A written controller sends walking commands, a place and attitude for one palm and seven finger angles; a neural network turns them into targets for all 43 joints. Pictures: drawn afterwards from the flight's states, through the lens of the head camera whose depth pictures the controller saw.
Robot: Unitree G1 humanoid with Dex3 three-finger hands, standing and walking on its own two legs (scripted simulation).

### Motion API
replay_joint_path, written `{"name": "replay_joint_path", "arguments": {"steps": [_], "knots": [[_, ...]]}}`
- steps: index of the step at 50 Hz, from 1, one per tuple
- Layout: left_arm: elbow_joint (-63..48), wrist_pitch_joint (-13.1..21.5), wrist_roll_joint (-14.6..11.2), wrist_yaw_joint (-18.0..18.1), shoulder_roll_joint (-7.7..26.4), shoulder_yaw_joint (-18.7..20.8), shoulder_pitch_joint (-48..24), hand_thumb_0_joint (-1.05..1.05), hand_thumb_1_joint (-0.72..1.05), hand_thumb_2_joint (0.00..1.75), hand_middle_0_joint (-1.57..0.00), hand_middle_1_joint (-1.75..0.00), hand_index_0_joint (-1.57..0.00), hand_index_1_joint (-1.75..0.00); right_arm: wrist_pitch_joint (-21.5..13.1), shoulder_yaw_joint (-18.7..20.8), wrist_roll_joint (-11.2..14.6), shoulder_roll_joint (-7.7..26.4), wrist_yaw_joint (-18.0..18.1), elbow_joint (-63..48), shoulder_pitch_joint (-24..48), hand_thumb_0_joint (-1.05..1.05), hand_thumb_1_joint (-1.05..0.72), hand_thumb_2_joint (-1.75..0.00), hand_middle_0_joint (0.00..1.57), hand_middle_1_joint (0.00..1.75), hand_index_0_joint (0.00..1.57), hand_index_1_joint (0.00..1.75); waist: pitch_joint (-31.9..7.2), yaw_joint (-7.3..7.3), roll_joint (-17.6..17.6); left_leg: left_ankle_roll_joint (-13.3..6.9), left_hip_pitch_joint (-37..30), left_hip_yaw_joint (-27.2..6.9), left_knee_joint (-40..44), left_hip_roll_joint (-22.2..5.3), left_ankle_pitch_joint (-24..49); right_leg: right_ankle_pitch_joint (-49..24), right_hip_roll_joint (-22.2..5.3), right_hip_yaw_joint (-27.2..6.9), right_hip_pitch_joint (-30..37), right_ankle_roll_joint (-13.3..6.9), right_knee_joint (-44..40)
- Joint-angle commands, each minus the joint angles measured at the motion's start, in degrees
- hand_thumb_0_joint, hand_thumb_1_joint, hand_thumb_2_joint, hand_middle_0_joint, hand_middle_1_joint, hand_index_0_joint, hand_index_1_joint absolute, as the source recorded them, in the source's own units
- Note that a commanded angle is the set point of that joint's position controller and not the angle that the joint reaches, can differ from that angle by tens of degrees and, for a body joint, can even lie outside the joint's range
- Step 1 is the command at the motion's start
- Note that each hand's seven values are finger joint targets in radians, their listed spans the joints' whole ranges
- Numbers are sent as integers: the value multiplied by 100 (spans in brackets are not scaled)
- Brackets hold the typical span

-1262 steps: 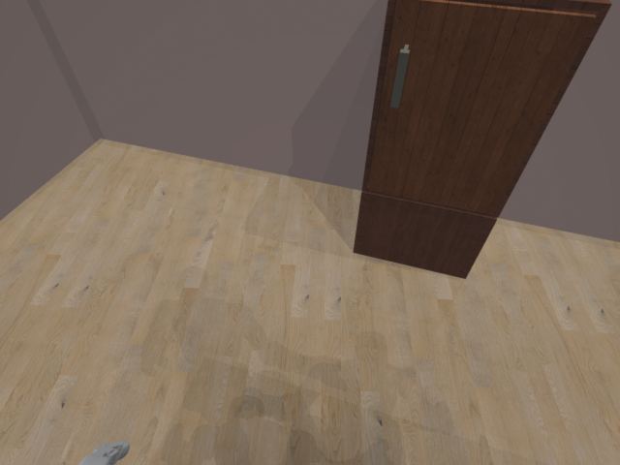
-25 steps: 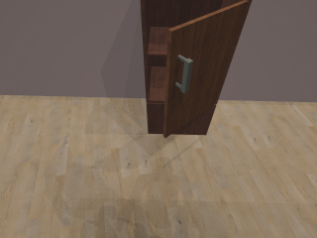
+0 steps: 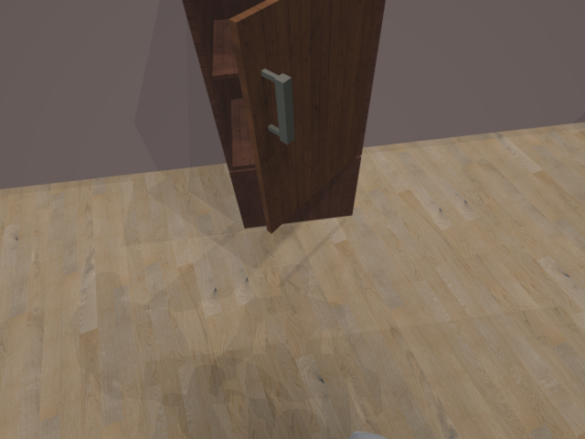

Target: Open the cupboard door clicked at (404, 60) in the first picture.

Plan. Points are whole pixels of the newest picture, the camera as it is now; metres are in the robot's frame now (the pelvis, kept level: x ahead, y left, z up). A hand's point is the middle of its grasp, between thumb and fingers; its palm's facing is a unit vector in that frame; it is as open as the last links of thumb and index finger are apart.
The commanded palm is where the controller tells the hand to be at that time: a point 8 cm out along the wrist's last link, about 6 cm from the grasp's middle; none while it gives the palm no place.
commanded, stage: walk to a spot facing it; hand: left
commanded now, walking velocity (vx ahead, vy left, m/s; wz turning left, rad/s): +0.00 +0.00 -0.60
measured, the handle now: (277, 107) +0.68 +0.08 +0.04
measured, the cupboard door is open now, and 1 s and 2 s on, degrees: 41 41 41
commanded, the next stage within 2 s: none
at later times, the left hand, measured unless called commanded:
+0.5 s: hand out of the picture +0.09 +0.18 -0.16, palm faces -0.15 -0.96 -0.23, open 7.4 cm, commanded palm none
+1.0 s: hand (225, 355) +0.26 +0.15 -0.15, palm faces -0.57 -0.80 -0.21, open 7.4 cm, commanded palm none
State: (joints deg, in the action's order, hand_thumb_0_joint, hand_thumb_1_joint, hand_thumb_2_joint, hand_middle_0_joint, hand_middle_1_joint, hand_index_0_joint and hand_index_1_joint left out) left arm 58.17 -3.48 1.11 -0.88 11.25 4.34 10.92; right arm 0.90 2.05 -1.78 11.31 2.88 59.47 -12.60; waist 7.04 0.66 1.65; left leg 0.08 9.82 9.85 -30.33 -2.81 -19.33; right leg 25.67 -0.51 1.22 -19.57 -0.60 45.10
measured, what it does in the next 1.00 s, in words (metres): steps on the spot, turning right: left foot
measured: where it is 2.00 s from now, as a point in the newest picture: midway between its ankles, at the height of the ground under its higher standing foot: outside the picture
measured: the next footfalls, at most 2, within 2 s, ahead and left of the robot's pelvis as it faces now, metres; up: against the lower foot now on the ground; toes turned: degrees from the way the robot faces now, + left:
left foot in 0.60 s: +0.11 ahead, +0.12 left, +0.00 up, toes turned -20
right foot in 1.08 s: -0.01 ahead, -0.08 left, +0.00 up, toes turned -42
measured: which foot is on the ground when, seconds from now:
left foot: down 0.00-0.04, up 0.06-0.58, down 0.60-1.00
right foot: down 0.00-0.60, up 0.62-1.00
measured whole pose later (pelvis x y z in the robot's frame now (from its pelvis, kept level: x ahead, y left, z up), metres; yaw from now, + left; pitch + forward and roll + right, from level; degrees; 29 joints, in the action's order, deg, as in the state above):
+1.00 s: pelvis +0.04 +0.04 +0.01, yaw -34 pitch +1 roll -2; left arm 52.2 -4.0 1.2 -2.4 15.6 4.3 5.9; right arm 0.3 1.5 -1.6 12.3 1.9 54.0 -17.5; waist 6.1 -1.6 -0.5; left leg -0.9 11.0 13.2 -28.6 -6.3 -18.1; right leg 23.9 -2.5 2.8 -23.1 2.5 48.6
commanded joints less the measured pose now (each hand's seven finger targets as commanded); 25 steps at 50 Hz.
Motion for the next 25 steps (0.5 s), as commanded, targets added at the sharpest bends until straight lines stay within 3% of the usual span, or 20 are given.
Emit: {"name": "replay_joint_path", "arguments": {"steps": [1, 2, 3, 4, 5, 6, 9, 12, 14, 22, 24, 25], "knots": [[-180, 208, 64, 39, 828, 235, 1009, 0, 90, 90, -20, -30, -20, -30, -24, 289, 80, 957, 11, -566, 334, 0, -90, -90, 20, 30, 20, 30, -684, 469, -841, -112, 696, -297, -1101, -767, 1200, -2350, -547, -773, 1322, -168, -2264], [-194, 259, 101, 135, 1479, 349, 1139, 0, 90, 90, -20, -30, -20, -30, -21, 225, 138, 550, -44, -806, 398, 0, -90, -90, 20, 30, 20, 30, -689, 487, -2566, 239, 1993, -63, -2562, 139, -1518, -3877, -1950, -3007, 1758, -814, -2811], [-208, 256, -4, 182, 1538, 352, 1212, 0, 90, 90, -20, -30, -20, -30, 67, 247, 112, 726, -52, -834, 429, 0, -90, -90, 20, 30, 20, 30, -791, 526, -2075, 223, 2043, -800, -3343, 73, -1730, -3978, -2154, -3063, 1599, -1143, -2812], [-310, 237, 0, 212, 1448, 340, 958, 0, 90, 90, -20, -30, -20, -30, 96, 262, 121, 650, -83, -805, 469, 0, -90, -90, 20, 30, 20, 30, -562, 381, -1434, 197, 2228, -1060, -3665, -75, -1410, -2906, -1980, -2794, 1342, -1313, -2823], [-438, 225, 19, 236, 1271, 330, 627, 0, 90, 90, -20, -30, -20, -30, 97, 271, 113, 657, -89, -798, 687, 0, -90, -90, 20, 30, 20, 30, -396, 282, -1346, 222, 2400, -1123, -3787, -142, -1054, -2509, -1637, -2832, 1119, -1232, -2818], [-507, 244, 15, 241, 1170, 291, 417, 0, 90, 90, -20, -30, -20, -30, 85, 270, 109, 673, -110, -787, 712, 0, -90, -90, 20, 30, 20, 30, -394, 188, -1139, 266, 2428, -1182, -3808, -175, -715, -2659, -1456, -2563, 1155, -1148, -2722], [-552, 330, -2, 248, 1097, 264, 544, 0, 90, 90, -20, -30, -20, -30, 96, 258, 109, 544, -137, -781, 646, 0, -90, -90, 20, 30, 20, 30, -862, 126, -503, 364, 2278, -1159, -3584, -111, -250, -3465, -1173, -2159, 1503, -942, -2490], [-546, 340, 2, 230, 1120, 263, 717, 0, 90, 90, -20, -30, -20, -30, 114, 252, 114, 545, -117, -868, 776, 0, -90, -90, 20, 30, 20, 30, -994, 167, -583, 409, 2341, -1192, -3343, -33, -139, -3734, -1043, -2155, 1703, -850, -2438], [-562, 320, 10, 221, 1111, 268, 765, 0, 90, 90, -20, -30, -20, -30, 115, 257, 118, 597, -92, -945, 845, 0, -90, -90, 20, 30, 20, 30, -976, 179, -864, 421, 2424, -1224, -3251, -1, -125, -3896, -969, -2174, 1825, -762, -2423], [-705, 279, 66, 216, 1199, 324, 818, 0, 90, 90, -20, -30, -20, -30, 24, 226, 173, 583, -59, -1275, 1311, 0, -90, -90, 20, 30, 20, 30, -957, 269, -920, 371, 2040, -1273, -2184, 170, -525, -4232, -999, -2833, 1578, -1122, -2240], [-760, 261, 77, 226, 1274, 344, 679, 0, 90, 90, -20, -30, -20, -30, -20, 217, 208, 561, -56, -1311, 1201, 0, -90, -90, 20, 30, 20, 30, -1020, 219, -927, 317, 1682, -1269, -1623, 238, -620, -4333, -984, -2938, 1448, -1124, -2119], [-795, 255, 74, 228, 1269, 357, 565, 0, 90, 90, -20, -30, -20, -30, -41, 214, 222, 556, -52, -1288, 1043, 0, -90, -90, 20, 30, 20, 30, -1057, 122, -986, 294, 1371, -1275, -1219, 259, -486, -4294, -932, -2963, 1233, -1056, -2052]]}}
